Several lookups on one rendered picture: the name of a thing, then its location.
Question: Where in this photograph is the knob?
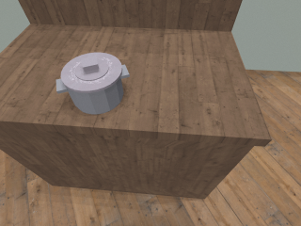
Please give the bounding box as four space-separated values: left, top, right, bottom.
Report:
81 56 100 73

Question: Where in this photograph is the lid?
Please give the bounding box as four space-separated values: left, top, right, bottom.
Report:
60 52 122 93

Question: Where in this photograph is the table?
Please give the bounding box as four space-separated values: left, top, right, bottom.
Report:
0 0 272 200

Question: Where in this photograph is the pot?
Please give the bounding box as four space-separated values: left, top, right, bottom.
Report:
55 64 130 115

